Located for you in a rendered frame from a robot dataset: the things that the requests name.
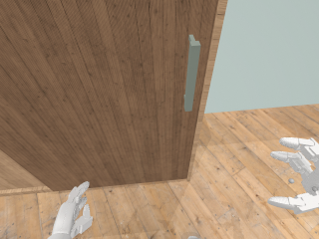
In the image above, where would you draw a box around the handle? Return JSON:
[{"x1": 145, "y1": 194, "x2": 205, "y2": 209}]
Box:
[{"x1": 183, "y1": 34, "x2": 201, "y2": 112}]

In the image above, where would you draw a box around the left robot hand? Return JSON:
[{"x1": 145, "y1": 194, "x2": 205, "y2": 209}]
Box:
[{"x1": 52, "y1": 181, "x2": 93, "y2": 239}]

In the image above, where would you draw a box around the right robot hand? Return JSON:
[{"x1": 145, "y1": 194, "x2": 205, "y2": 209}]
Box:
[{"x1": 267, "y1": 137, "x2": 319, "y2": 215}]

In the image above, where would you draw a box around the wardrobe door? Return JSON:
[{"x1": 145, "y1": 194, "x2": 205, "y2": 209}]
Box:
[
  {"x1": 0, "y1": 150, "x2": 46, "y2": 190},
  {"x1": 0, "y1": 0, "x2": 218, "y2": 192}
]

